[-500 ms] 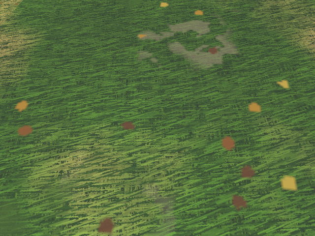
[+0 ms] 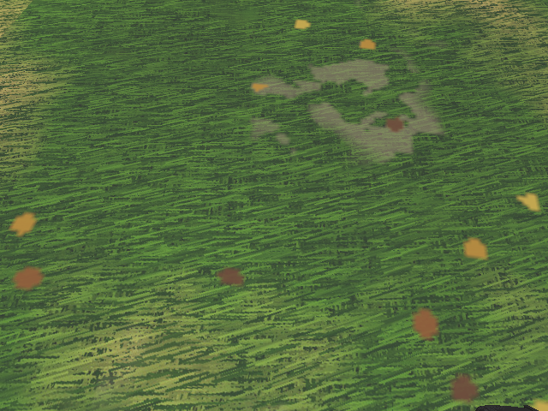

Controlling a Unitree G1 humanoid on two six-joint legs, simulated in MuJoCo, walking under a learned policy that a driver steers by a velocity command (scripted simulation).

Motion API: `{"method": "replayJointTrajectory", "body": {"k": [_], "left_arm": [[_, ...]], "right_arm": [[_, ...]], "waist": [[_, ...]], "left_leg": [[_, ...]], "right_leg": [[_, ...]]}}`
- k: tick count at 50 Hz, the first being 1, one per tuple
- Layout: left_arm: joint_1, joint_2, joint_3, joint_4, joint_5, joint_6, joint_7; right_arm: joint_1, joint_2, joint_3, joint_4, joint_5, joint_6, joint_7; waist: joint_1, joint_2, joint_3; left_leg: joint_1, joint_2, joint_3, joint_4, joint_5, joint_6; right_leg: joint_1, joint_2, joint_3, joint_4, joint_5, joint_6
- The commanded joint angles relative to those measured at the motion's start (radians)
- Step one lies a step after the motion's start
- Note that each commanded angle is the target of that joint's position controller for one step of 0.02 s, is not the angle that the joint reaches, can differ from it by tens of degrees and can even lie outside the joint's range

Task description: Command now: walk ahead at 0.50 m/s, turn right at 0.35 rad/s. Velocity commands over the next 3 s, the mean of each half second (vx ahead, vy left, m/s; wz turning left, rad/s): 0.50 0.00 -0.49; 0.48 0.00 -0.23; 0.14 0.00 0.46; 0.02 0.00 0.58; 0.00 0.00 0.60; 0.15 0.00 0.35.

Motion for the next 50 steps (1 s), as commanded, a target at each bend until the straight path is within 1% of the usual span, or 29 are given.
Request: {"method": "replayJointTrajectory", "body": {"k": [1,3,6,11,14,16,18,19,20,21,22,23,24,25,26,27,28,31,34,36,38,42,44,45,46,47,48,49,50], "left_arm": [[-0.036,0.090,0.032,-0.093,0.002,-0.003,0.004],[-0.034,0.056,0.030,-0.092,-0.001,0.017,0.002],[-0.098,0.043,0.030,-0.122,0.008,0.030,0.002],[-0.247,0.017,0.016,-0.172,0.011,0.021,-0.031],[-0.333,0.021,0.013,-0.218,0.010,0.023,-0.047],[-0.361,0.033,0.018,-0.244,0.010,0.025,-0.056],[-0.329,0.061,0.033,-0.256,0.013,0.030,-0.060],[-0.253,0.088,0.049,-0.244,0.013,0.033,-0.058],[-0.101,0.132,0.078,-0.205,0.010,0.036,-0.051],[0.070,0.215,0.115,-0.162,0.007,0.045,-0.031],[0.034,0.329,0.128,-0.170,-0.003,0.039,-0.023],[0.061,0.256,0.103,-0.206,0.007,0.020,-0.029],[0.029,0.194,0.086,-0.196,0.016,0.005,-0.033],[-0.025,0.167,0.077,-0.199,0.012,-0.003,-0.032],[-0.096,0.135,0.067,-0.211,0.015,-0.003,-0.029],[-0.139,0.108,0.056,-0.230,0.027,-0.004,-0.025],[-0.154,0.107,0.055,-0.240,0.031,-0.005,-0.022],[-0.127,0.136,0.063,-0.227,0.022,-0.011,-0.005],[-0.083,0.151,0.067,-0.207,0.015,-0.004,0.011],[-0.063,0.132,0.059,-0.189,0.016,-0.003,0.015],[-0.022,0.134,0.056,-0.162,0.016,-0.008,0.012],[0.032,0.146,0.058,-0.118,0.021,-0.002,0.010],[0.023,0.156,0.062,-0.107,0.022,0.006,0.013],[0.002,0.164,0.063,-0.109,0.023,0.009,0.016],[-0.028,0.158,0.058,-0.115,0.027,0.015,0.019],[-0.043,0.138,0.045,-0.136,0.040,0.015,0.027],[0.041,0.076,0.025,-0.167,0.055,0.000,0.027],[0.086,0.078,0.017,-0.154,0.055,-0.015,0.019],[0.021,0.139,0.029,-0.163,0.032,-0.023,0.009]], "right_arm": [[0.105,-0.104,-0.037,0.006,-0.010,-0.014,-0.001],[0.081,-0.096,-0.042,0.025,-0.008,-0.029,-0.002],[0.092,-0.124,-0.055,0.058,-0.012,-0.036,-0.012],[0.127,-0.169,-0.068,0.096,-0.004,-0.022,-0.028],[0.172,-0.194,-0.077,0.125,0.010,-0.005,-0.031],[0.185,-0.209,-0.084,0.140,0.021,0.009,-0.032],[0.173,-0.239,-0.092,0.141,0.029,0.023,-0.036],[0.163,-0.251,-0.095,0.138,0.033,0.032,-0.039],[0.146,-0.247,-0.091,0.134,0.037,0.039,-0.042],[0.162,-0.213,-0.075,0.119,0.018,0.034,-0.046],[0.250,-0.060,-0.027,0.060,-0.024,0.009,-0.034],[0.163,-0.129,-0.032,0.052,0.012,-0.031,-0.020],[0.067,-0.178,-0.045,0.022,0.050,-0.050,-0.012],[0.051,-0.167,-0.039,0.021,0.040,-0.061,-0.016],[0.052,-0.169,-0.044,0.033,0.012,-0.062,-0.024],[0.069,-0.178,-0.051,0.040,0.000,-0.052,-0.025],[0.082,-0.176,-0.054,0.040,-0.004,-0.040,-0.023],[0.051,-0.135,-0.044,0.028,-0.015,-0.014,-0.026],[-0.066,-0.103,-0.030,-0.002,-0.014,-0.012,-0.022],[-0.105,-0.085,-0.019,0.001,-0.005,-0.018,-0.008],[-0.151,-0.090,-0.016,-0.007,0.007,-0.025,0.003],[-0.210,-0.119,-0.020,-0.039,0.013,-0.032,0.020],[-0.175,-0.130,-0.023,-0.038,0.017,-0.033,0.028],[-0.117,-0.145,-0.032,-0.024,0.017,-0.033,0.028],[0.002,-0.171,-0.049,0.012,0.008,-0.034,0.025],[0.140,-0.216,-0.062,0.038,-0.006,-0.034,0.023],[0.219,-0.307,-0.079,0.036,-0.024,-0.031,0.022],[0.243,-0.252,-0.070,0.058,0.004,-0.022,0.027],[0.188,-0.203,-0.056,0.039,0.022,-0.012,0.022]], "waist": [[-0.056,0.158,-0.052],[-0.034,0.140,-0.025],[-0.034,0.089,0.006],[-0.084,0.066,0.044],[-0.111,0.060,0.073],[-0.109,0.068,0.076],[-0.072,0.100,0.030],[-0.024,0.113,-0.023],[0.063,0.095,-0.100],[0.131,0.010,-0.193],[0.001,-0.263,-0.258],[0.072,-0.148,-0.395],[0.084,-0.092,-0.255],[0.044,-0.027,-0.168],[0.000,0.008,-0.113],[-0.036,-0.005,-0.095],[-0.054,-0.015,-0.089],[-0.059,0.000,-0.054],[-0.018,-0.025,-0.021],[0.010,-0.051,-0.022],[0.040,-0.058,-0.004],[0.061,-0.059,0.032],[0.037,-0.071,0.025],[0.003,-0.080,-0.012],[-0.065,-0.065,-0.086],[-0.127,-0.020,-0.208],[-0.095,0.200,-0.340],[-0.091,0.298,-0.410],[-0.101,0.182,-0.304]], "left_leg": [[0.295,0.279,-0.303,-0.308,-0.002,0.159],[0.233,0.266,-0.209,-0.353,0.097,0.165],[0.239,0.270,-0.104,-0.376,0.208,0.168],[0.276,0.252,0.048,-0.390,0.232,0.139],[0.365,0.280,0.086,-0.369,0.241,0.124],[0.431,0.297,0.107,-0.321,0.322,0.107],[0.466,0.296,0.139,-0.200,0.630,0.084],[0.464,0.285,0.157,-0.075,0.784,0.071],[0.400,0.248,0.188,0.127,0.822,0.042],[0.166,0.206,0.189,0.424,0.565,-0.007],[-0.290,-0.002,0.111,0.776,-0.376,-0.073],[-0.396,-0.026,-0.133,0.893,-0.442,-0.058],[-0.477,0.023,-0.144,0.878,-0.345,-0.033],[-0.447,0.066,-0.140,0.792,-0.255,-0.017],[-0.379,0.097,-0.140,0.703,-0.202,-0.021],[-0.304,0.117,-0.147,0.655,-0.166,-0.025],[-0.264,0.117,-0.146,0.622,-0.149,-0.035],[-0.248,0.100,-0.115,0.485,-0.068,-0.080],[-0.231,0.063,-0.109,0.256,0.136,-0.102],[-0.172,0.048,-0.090,0.121,0.272,-0.098],[-0.156,0.048,-0.085,0.071,0.338,-0.083],[-0.279,0.049,-0.082,0.012,0.197,-0.013],[-0.253,0.033,-0.063,-0.004,0.103,0.025],[-0.165,0.002,-0.037,-0.012,0.071,0.047],[0.001,-0.036,-0.009,-0.045,0.120,0.076],[0.249,0.046,-0.113,-0.015,0.299,0.128],[0.609,0.269,-0.493,-0.002,0.522,0.284],[0.731,0.368,-0.756,-0.107,0.575,0.380],[0.646,0.335,-0.657,-0.110,0.496,0.329]], "right_leg": [[-0.314,-0.108,0.048,0.074,0.122,0.007],[-0.288,-0.116,0.045,0.052,0.158,0.020],[-0.350,-0.119,0.059,-0.041,0.265,0.033],[-0.316,-0.101,-0.015,-0.314,0.470,0.015],[-0.333,-0.094,-0.048,-0.408,0.443,-0.012],[-0.331,-0.077,-0.079,-0.444,0.368,-0.038],[-0.231,-0.019,-0.138,-0.455,0.263,-0.076],[-0.121,0.025,-0.169,-0.460,0.222,-0.100],[0.090,0.076,-0.185,-0.523,0.269,-0.134],[0.404,0.012,-0.033,-0.548,0.298,-0.187],[0.703,-0.244,0.539,-0.649,0.139,-0.367],[0.759,-0.319,0.789,-0.800,0.008,-0.415],[0.678,-0.294,0.650,-0.819,0.073,-0.359],[0.536,-0.249,0.524,-0.813,0.163,-0.322],[0.399,-0.211,0.430,-0.816,0.276,-0.293],[0.307,-0.182,0.371,-0.836,0.370,-0.283],[0.254,-0.170,0.351,-0.856,0.418,-0.286],[0.155,-0.137,0.262,-0.882,0.527,-0.288],[0.116,-0.082,0.203,-0.878,0.472,-0.241],[0.116,-0.070,0.159,-0.882,0.410,-0.211],[0.146,-0.101,0.169,-0.884,0.367,-0.205],[0.358,-0.192,0.201,-0.822,0.470,-0.196],[0.422,-0.208,0.179,-0.774,0.628,-0.173],[0.430,-0.193,0.147,-0.712,0.810,-0.158],[0.414,-0.143,0.093,-0.562,1.008,-0.129],[0.300,-0.095,0.050,-0.346,0.947,-0.087],[-0.047,0.058,-0.016,0.040,0.468,0.007],[-0.242,0.134,0.039,0.224,-0.160,0.048],[-0.309,0.064,0.092,0.272,-0.135,0.048]]}}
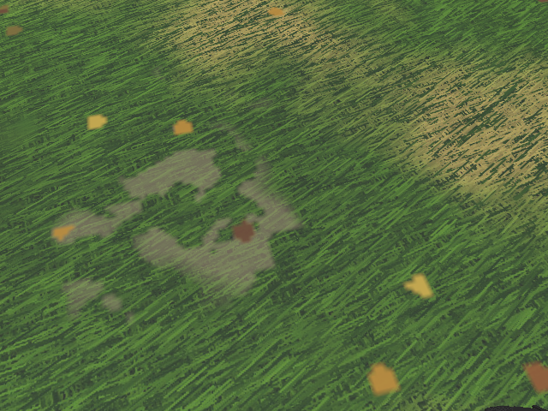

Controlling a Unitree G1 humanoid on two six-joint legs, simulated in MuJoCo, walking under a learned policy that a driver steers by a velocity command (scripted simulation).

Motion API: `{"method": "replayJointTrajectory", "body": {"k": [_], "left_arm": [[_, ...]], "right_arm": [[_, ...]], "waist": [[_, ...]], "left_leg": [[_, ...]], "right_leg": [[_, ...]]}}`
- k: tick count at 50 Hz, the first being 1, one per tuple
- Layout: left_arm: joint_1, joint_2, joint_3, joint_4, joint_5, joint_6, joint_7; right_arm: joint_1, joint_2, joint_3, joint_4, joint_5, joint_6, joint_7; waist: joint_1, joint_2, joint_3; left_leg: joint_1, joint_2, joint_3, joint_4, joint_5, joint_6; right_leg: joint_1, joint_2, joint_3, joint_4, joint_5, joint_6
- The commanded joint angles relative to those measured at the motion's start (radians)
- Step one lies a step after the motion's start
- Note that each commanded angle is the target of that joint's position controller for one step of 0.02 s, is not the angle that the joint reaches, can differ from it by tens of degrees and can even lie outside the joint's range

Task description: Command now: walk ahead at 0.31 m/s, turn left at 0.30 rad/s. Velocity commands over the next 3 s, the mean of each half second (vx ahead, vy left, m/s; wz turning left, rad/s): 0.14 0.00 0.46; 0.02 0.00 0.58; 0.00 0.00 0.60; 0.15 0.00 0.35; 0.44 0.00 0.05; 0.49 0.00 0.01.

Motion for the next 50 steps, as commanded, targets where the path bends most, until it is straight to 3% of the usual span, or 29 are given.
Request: {"method": "replayJointTrajectory", "body": {"k": [1,2,3,4,6,8,12,15,18,20,21,22,23,24,25,26,27,30,32,36,39,42,43,44,45,46,47,49,50], "left_arm": [[-0.023,0.140,0.019,-0.113,-0.015,-0.041,-0.009],[-0.085,0.138,0.022,-0.129,-0.003,-0.038,-0.005],[-0.097,0.137,0.028,-0.140,0.009,-0.030,0.002],[-0.082,0.118,0.025,-0.145,0.009,-0.020,0.006],[-0.045,0.083,0.017,-0.136,0.007,-0.002,0.018],[-0.062,0.077,0.016,-0.138,0.009,0.008,0.028],[-0.154,0.070,0.017,-0.152,0.003,0.021,0.028],[-0.240,0.070,0.017,-0.175,-0.003,0.016,0.019],[-0.268,0.083,0.023,-0.182,-0.008,-0.003,0.008],[-0.230,0.094,0.031,-0.170,-0.011,-0.018,0.002],[-0.194,0.099,0.036,-0.156,-0.011,-0.025,0.000],[-0.171,0.139,0.046,-0.155,0.000,-0.027,0.006],[-0.195,0.198,0.054,-0.176,0.013,-0.014,0.015],[-0.130,0.184,0.056,-0.150,0.033,-0.001,0.010],[-0.143,0.141,0.047,-0.159,0.018,0.001,0.007],[-0.175,0.103,0.037,-0.165,0.012,0.005,0.008],[-0.205,0.088,0.030,-0.172,0.007,0.011,0.009],[-0.230,0.100,0.031,-0.162,0.011,0.028,0.018],[-0.207,0.110,0.037,-0.151,0.013,0.037,0.026],[-0.216,0.151,0.054,-0.142,0.006,0.045,0.024],[-0.219,0.169,0.061,-0.131,-0.007,0.048,0.014],[-0.237,0.176,0.064,-0.118,-0.033,0.047,0.011],[-0.201,0.149,0.059,-0.099,-0.037,0.047,0.010],[-0.155,0.099,0.047,-0.088,-0.012,0.047,0.004],[-0.199,0.065,0.031,-0.150,0.030,0.046,0.007],[-0.287,0.107,0.045,-0.167,0.015,0.042,0.018],[-0.284,0.125,0.053,-0.162,-0.007,0.046,0.021],[-0.243,0.137,0.065,-0.126,0.000,0.054,0.033],[-0.230,0.134,0.067,-0.121,0.004,0.054,0.032]], "right_arm": [[0.157,-0.143,-0.044,-0.040,0.016,0.016,-0.012],[0.119,-0.136,-0.040,-0.050,0.013,0.026,-0.016],[0.107,-0.132,-0.038,-0.055,0.009,0.030,-0.022],[0.101,-0.140,-0.040,-0.056,0.002,0.035,-0.025],[0.094,-0.159,-0.048,-0.055,-0.001,0.043,-0.032],[0.102,-0.185,-0.059,-0.050,0.005,0.056,-0.045],[0.118,-0.187,-0.063,-0.044,0.023,0.094,-0.071],[0.131,-0.185,-0.065,-0.047,0.022,0.117,-0.084],[0.134,-0.183,-0.066,-0.058,0.019,0.131,-0.088],[0.103,-0.175,-0.064,-0.075,0.024,0.135,-0.090],[0.080,-0.165,-0.061,-0.086,0.029,0.137,-0.091],[0.106,-0.126,-0.049,-0.096,0.020,0.135,-0.089],[0.216,-0.076,-0.037,-0.088,0.000,0.131,-0.085],[0.221,-0.136,-0.050,-0.103,0.010,0.126,-0.084],[0.235,-0.204,-0.072,-0.080,0.008,0.127,-0.083],[0.209,-0.220,-0.083,-0.065,0.017,0.140,-0.086],[0.203,-0.205,-0.085,-0.055,0.023,0.157,-0.090],[0.165,-0.134,-0.067,-0.085,0.029,0.172,-0.083],[0.121,-0.114,-0.059,-0.112,0.028,0.168,-0.081],[0.087,-0.104,-0.050,-0.142,0.018,0.164,-0.064],[0.091,-0.118,-0.055,-0.151,0.018,0.169,-0.050],[0.151,-0.117,-0.064,-0.138,0.018,0.171,-0.035],[0.188,-0.133,-0.073,-0.124,0.013,0.170,-0.038],[0.212,-0.210,-0.095,-0.128,0.013,0.166,-0.051],[0.193,-0.319,-0.111,-0.166,-0.001,0.158,-0.059],[0.224,-0.275,-0.101,-0.165,-0.036,0.133,-0.051],[0.179,-0.244,-0.088,-0.157,-0.034,0.116,-0.050],[0.079,-0.189,-0.072,-0.165,0.005,0.111,-0.061],[0.066,-0.178,-0.064,-0.168,0.009,0.114,-0.068]], "waist": [[-0.094,0.079,-0.214],[-0.079,0.006,-0.129],[-0.055,-0.004,-0.107],[-0.030,0.029,-0.102],[-0.008,0.080,-0.121],[-0.008,0.087,-0.148],[-0.034,0.101,-0.167],[-0.061,0.124,-0.136],[-0.067,0.151,-0.120],[-0.037,0.168,-0.116],[-0.011,0.165,-0.115],[-0.025,0.107,-0.157],[-0.095,-0.137,-0.188],[-0.066,-0.270,-0.198],[-0.061,-0.166,-0.176],[-0.059,-0.105,-0.145],[-0.065,-0.079,-0.125],[-0.058,-0.139,-0.085],[-0.032,-0.167,-0.099],[-0.016,-0.167,-0.133],[-0.015,-0.178,-0.126],[-0.060,-0.159,-0.116],[-0.069,-0.119,-0.116],[-0.052,0.089,-0.104],[-0.043,0.350,-0.076],[-0.123,0.244,-0.133],[-0.087,0.196,-0.101],[-0.045,0.149,-0.075],[-0.033,0.154,-0.084]], "left_leg": [[0.607,0.350,-0.495,-0.150,0.495,0.246],[0.475,0.310,-0.413,-0.169,0.575,0.223],[0.390,0.281,-0.371,-0.189,0.608,0.207],[0.333,0.255,-0.353,-0.205,0.625,0.201],[0.280,0.228,-0.312,-0.213,0.681,0.204],[0.258,0.215,-0.300,-0.206,0.684,0.197],[0.241,0.175,-0.321,-0.186,0.470,0.135],[0.265,0.172,-0.393,-0.174,0.298,0.122],[0.308,0.178,-0.471,-0.128,0.285,0.120],[0.319,0.157,-0.510,-0.084,0.294,0.096],[0.293,0.126,-0.504,-0.050,0.254,0.068],[0.214,0.084,-0.468,0.034,0.081,0.028],[0.059,-0.050,-0.310,0.237,-0.405,-0.035],[-0.104,-0.091,-0.206,0.437,-0.614,-0.087],[-0.129,-0.029,-0.203,0.587,-0.551,-0.126],[-0.140,-0.009,-0.189,0.647,-0.476,-0.149],[-0.140,0.005,-0.175,0.675,-0.427,-0.167],[-0.113,0.026,-0.092,0.637,-0.318,-0.191],[-0.120,0.047,-0.070,0.552,-0.301,-0.197],[-0.010,0.093,-0.033,0.365,-0.270,-0.178],[0.069,0.090,0.006,0.241,-0.250,-0.147],[0.196,0.065,0.048,-0.001,-0.110,-0.082],[0.291,0.046,0.032,-0.094,-0.029,-0.048],[0.421,0.181,-0.181,-0.181,0.212,0.015],[0.453,0.430,-0.531,-0.194,0.454,0.208],[0.386,0.444,-0.554,-0.225,0.371,0.286],[0.358,0.383,-0.461,-0.229,0.283,0.238],[0.338,0.296,-0.370,-0.217,0.205,0.145],[0.314,0.273,-0.346,-0.213,0.254,0.139]], "right_leg": [[-0.492,-0.063,0.036,0.390,-0.020,0.045],[-0.490,-0.087,0.009,0.331,0.013,0.051],[-0.451,-0.108,0.006,0.264,0.045,0.053],[-0.407,-0.108,0.003,0.216,0.063,0.060],[-0.370,-0.097,-0.013,0.122,0.087,0.082],[-0.357,-0.078,-0.019,0.031,0.146,0.100],[-0.326,-0.051,0.001,-0.114,0.294,0.113],[-0.336,-0.035,0.027,-0.217,0.296,0.110],[-0.303,-0.017,0.042,-0.322,0.245,0.096],[-0.214,-0.016,0.037,-0.465,0.286,0.072],[-0.120,-0.033,0.025,-0.589,0.415,0.052],[0.035,-0.159,0.099,-0.601,0.559,0.002],[0.184,-0.372,0.293,-0.550,0.942,-0.113],[0.209,-0.506,0.484,-0.568,1.018,-0.266],[0.180,-0.484,0.430,-0.567,0.948,-0.272],[0.144,-0.411,0.307,-0.554,0.881,-0.227],[0.111,-0.358,0.225,-0.558,0.808,-0.194],[0.034,-0.286,0.085,-0.608,0.732,-0.192],[0.083,-0.306,0.064,-0.618,0.728,-0.215],[0.080,-0.348,0.014,-0.624,0.695,-0.226],[0.061,-0.366,-0.013,-0.615,0.642,-0.215],[0.026,-0.362,-0.052,-0.536,0.559,-0.155],[-0.034,-0.328,-0.094,-0.460,0.472,-0.097],[-0.206,-0.240,-0.201,-0.246,0.248,0.004],[-0.485,-0.082,-0.214,-0.002,-0.178,0.090],[-0.483,-0.076,-0.055,0.169,-0.203,0.082],[-0.487,-0.095,-0.026,0.212,-0.116,0.064],[-0.485,-0.111,-0.014,0.181,0.030,0.063],[-0.447,-0.098,-0.021,0.199,0.074,0.072]]}}
Over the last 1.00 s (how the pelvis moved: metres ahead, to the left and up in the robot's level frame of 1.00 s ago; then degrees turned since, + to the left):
0.54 -0.13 -0.01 -22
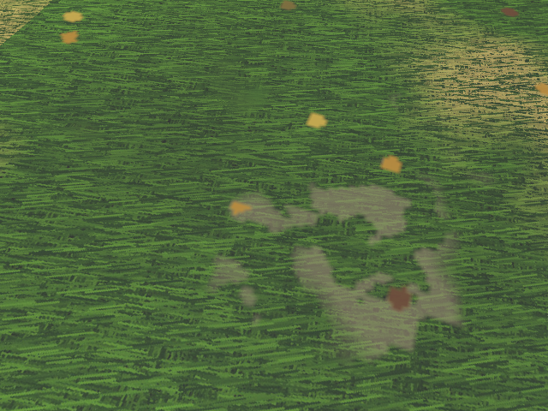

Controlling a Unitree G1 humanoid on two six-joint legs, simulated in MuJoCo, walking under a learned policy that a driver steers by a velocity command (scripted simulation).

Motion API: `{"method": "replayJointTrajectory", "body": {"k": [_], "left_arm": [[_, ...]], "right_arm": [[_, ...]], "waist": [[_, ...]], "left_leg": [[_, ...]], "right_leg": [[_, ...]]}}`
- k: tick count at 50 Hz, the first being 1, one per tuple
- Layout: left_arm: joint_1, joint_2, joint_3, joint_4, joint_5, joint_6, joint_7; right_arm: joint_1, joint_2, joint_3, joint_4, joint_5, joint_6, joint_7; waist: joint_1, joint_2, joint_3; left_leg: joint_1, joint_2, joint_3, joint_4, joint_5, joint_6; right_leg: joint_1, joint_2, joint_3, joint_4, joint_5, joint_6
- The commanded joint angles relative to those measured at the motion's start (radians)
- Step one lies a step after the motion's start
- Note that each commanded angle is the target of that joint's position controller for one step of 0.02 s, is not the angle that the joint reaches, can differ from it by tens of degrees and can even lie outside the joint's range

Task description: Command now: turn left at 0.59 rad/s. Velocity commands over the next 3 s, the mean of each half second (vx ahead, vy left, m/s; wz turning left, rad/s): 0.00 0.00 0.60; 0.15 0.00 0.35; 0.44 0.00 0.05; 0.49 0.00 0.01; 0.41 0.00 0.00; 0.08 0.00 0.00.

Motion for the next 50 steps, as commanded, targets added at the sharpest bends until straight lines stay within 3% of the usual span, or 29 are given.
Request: {"method": "replayJointTrajectory", "body": {"k": [1,7,14,16,18,19,20,21,22,24,26,29,32,34,36,38,39,40,41,42,43,44,45,50], "left_arm": [[-0.016,0.093,0.029,-0.071,0.002,-0.015,0.006],[-0.062,0.056,0.013,-0.084,-0.008,-0.025,-0.006],[-0.055,0.066,0.014,-0.089,-0.020,-0.048,-0.029],[-0.026,0.068,0.017,-0.084,-0.022,-0.056,-0.037],[0.033,0.078,0.026,-0.062,-0.015,-0.061,-0.037],[0.051,0.133,0.037,-0.068,0.000,-0.057,-0.031],[0.018,0.207,0.047,-0.072,0.020,-0.045,-0.030],[0.011,0.159,0.039,-0.086,0.030,-0.049,-0.029],[-0.034,0.108,0.021,-0.100,0.022,-0.050,-0.023],[-0.081,0.068,0.008,-0.108,-0.002,-0.046,-0.013],[-0.058,0.071,0.003,-0.102,-0.001,-0.037,-0.004],[0.009,0.095,0.011,-0.086,0.007,-0.022,0.004],[0.009,0.133,0.023,-0.080,0.000,-0.014,-0.006],[-0.004,0.151,0.027,-0.076,-0.010,-0.011,-0.019],[0.021,0.161,0.027,-0.060,-0.027,-0.013,-0.030],[0.011,0.150,0.017,-0.045,-0.046,-0.018,-0.038],[0.027,0.105,0.000,-0.031,-0.041,-0.026,-0.044],[0.025,0.026,-0.029,-0.028,-0.015,-0.038,-0.055],[-0.013,-0.032,-0.050,-0.086,0.013,-0.053,-0.063],[-0.099,0.079,-0.016,-0.105,-0.023,-0.065,-0.052],[-0.087,0.120,0.001,-0.103,-0.047,-0.069,-0.053],[-0.054,0.121,0.004,-0.077,-0.045,-0.073,-0.055],[-0.039,0.120,0.008,-0.060,-0.032,-0.079,-0.054],[-0.035,0.062,-0.004,-0.035,-0.021,-0.098,-0.066]], "right_arm": [[-0.052,-0.159,-0.038,-0.077,0.009,-0.018,-0.020],[-0.016,-0.181,-0.047,-0.069,0.011,-0.009,-0.036],[-0.048,-0.197,-0.056,-0.079,0.016,0.007,-0.021],[-0.069,-0.194,-0.057,-0.083,0.025,0.012,-0.020],[-0.095,-0.174,-0.051,-0.090,0.039,0.016,-0.026],[-0.050,-0.130,-0.039,-0.088,0.028,0.015,-0.026],[0.001,-0.117,-0.038,-0.100,0.030,0.008,-0.025],[0.008,-0.203,-0.066,-0.084,0.013,0.000,-0.027],[0.017,-0.240,-0.083,-0.065,0.019,0.002,-0.025],[0.030,-0.198,-0.080,-0.036,0.020,0.023,-0.029],[0.010,-0.151,-0.067,-0.048,0.029,0.028,-0.023],[-0.065,-0.121,-0.051,-0.088,0.032,0.022,-0.018],[-0.079,-0.091,-0.032,-0.104,0.017,0.019,-0.008],[-0.063,-0.090,-0.028,-0.100,0.015,0.019,-0.005],[-0.044,-0.094,-0.026,-0.091,0.020,0.020,0.000],[0.030,-0.085,-0.025,-0.056,0.021,0.014,0.009],[0.086,-0.092,-0.028,-0.028,0.024,0.010,0.007],[0.168,-0.115,-0.034,-0.006,0.027,0.005,0.001],[0.210,-0.243,-0.056,-0.018,0.013,-0.004,-0.006],[0.225,-0.249,-0.060,-0.018,-0.004,-0.035,0.005],[0.174,-0.198,-0.042,-0.013,-0.005,-0.059,0.006],[0.135,-0.159,-0.030,-0.010,0.002,-0.075,0.005],[0.110,-0.139,-0.022,-0.010,0.006,-0.082,0.001],[0.135,-0.118,-0.014,0.007,0.001,-0.102,-0.008]], "waist": [[0.015,0.185,-0.128],[-0.015,0.186,-0.130],[-0.020,0.207,-0.132],[-0.003,0.208,-0.144],[0.034,0.182,-0.154],[0.012,0.053,-0.189],[-0.041,-0.206,-0.133],[-0.014,-0.172,-0.122],[-0.031,-0.107,-0.103],[-0.032,-0.076,-0.070],[-0.011,-0.091,-0.057],[0.042,-0.121,-0.080],[0.052,-0.121,-0.111],[0.045,-0.134,-0.118],[0.047,-0.130,-0.126],[-0.004,-0.109,-0.106],[-0.028,-0.076,-0.110],[-0.057,0.037,-0.142],[-0.057,0.317,-0.142],[-0.119,0.237,-0.080],[-0.080,0.219,0.002],[-0.057,0.228,0.041],[-0.046,0.220,0.048],[-0.035,0.144,0.013]], "left_leg": [[0.147,0.225,-0.275,-0.190,0.405,0.174],[0.203,0.201,-0.334,-0.169,0.315,0.180],[0.153,0.182,-0.477,-0.131,0.339,0.184],[0.161,0.164,-0.507,-0.104,0.379,0.167],[0.092,0.105,-0.482,-0.051,0.276,0.104],[-0.015,0.037,-0.395,0.084,0.028,0.047],[-0.226,-0.139,-0.184,0.261,-0.339,-0.019],[-0.265,-0.083,-0.150,0.506,-0.404,-0.072],[-0.264,-0.047,-0.142,0.606,-0.334,-0.090],[-0.296,-0.035,-0.119,0.690,-0.217,-0.123],[-0.308,-0.024,-0.068,0.690,-0.168,-0.144],[-0.339,0.018,-0.025,0.550,-0.152,-0.163],[-0.225,0.048,0.010,0.388,-0.178,-0.155],[-0.128,0.039,0.046,0.286,-0.177,-0.140],[-0.055,0.025,0.074,0.164,-0.145,-0.111],[0.120,0.003,0.107,-0.050,-0.014,-0.055],[0.259,-0.010,0.102,-0.116,-0.006,-0.027],[0.417,0.092,-0.047,-0.154,-0.020,0.004],[0.479,0.346,-0.442,-0.241,-0.166,0.148],[0.347,0.415,-0.600,-0.336,-0.293,0.270],[0.308,0.383,-0.531,-0.360,-0.394,0.251],[0.287,0.330,-0.454,-0.374,-0.396,0.212],[0.291,0.296,-0.394,-0.385,-0.325,0.183],[0.311,0.233,-0.201,-0.415,0.031,0.159]], "right_leg": [[-0.099,0.008,0.055,0.108,0.090,0.013],[-0.070,0.035,0.074,-0.157,0.139,0.036],[0.093,0.072,0.090,-0.383,0.089,0.016],[0.156,0.076,0.088,-0.498,0.128,0.001],[0.316,0.041,0.079,-0.707,0.336,-0.029],[0.444,-0.124,0.210,-0.726,0.426,-0.091],[0.468,-0.307,0.431,-0.745,0.640,-0.246],[0.402,-0.399,0.494,-0.754,0.655,-0.345],[0.371,-0.353,0.402,-0.744,0.612,-0.325],[0.370,-0.244,0.252,-0.730,0.524,-0.256],[0.377,-0.209,0.163,-0.736,0.577,-0.261],[0.489,-0.233,0.133,-0.735,0.620,-0.288],[0.479,-0.253,0.098,-0.723,0.664,-0.297],[0.438,-0.257,0.078,-0.714,0.704,-0.297],[0.415,-0.260,0.086,-0.731,0.483,-0.287],[0.299,-0.241,0.075,-0.716,0.235,-0.252],[0.209,-0.209,0.047,-0.670,0.136,-0.209],[0.086,-0.144,-0.031,-0.508,0.020,-0.135],[-0.185,-0.007,-0.142,-0.202,-0.154,-0.041],[-0.259,-0.017,-0.012,-0.033,-0.169,-0.042],[-0.298,-0.057,0.020,0.013,-0.073,-0.059],[-0.300,-0.075,0.026,0.008,0.020,-0.071],[-0.301,-0.083,0.026,-0.011,0.101,-0.072],[-0.267,-0.078,0.006,-0.138,0.372,-0.033]]}}
Over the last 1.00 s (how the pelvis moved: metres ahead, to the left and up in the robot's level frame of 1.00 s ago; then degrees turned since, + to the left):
0.13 0.03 0.01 35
